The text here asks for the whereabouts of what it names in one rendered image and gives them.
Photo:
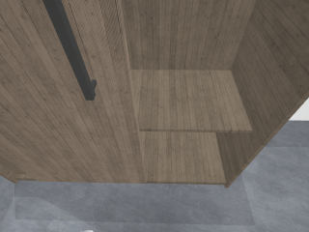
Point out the handle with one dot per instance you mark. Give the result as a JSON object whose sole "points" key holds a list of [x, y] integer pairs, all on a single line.
{"points": [[60, 21]]}

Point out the wardrobe door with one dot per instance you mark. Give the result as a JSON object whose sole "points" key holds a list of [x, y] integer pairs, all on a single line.
{"points": [[11, 166], [47, 128]]}

